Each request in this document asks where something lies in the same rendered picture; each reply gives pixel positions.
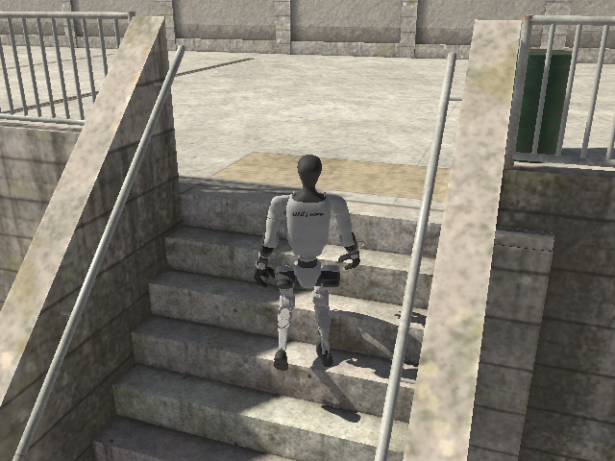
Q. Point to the stairs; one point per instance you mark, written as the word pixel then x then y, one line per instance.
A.
pixel 204 386

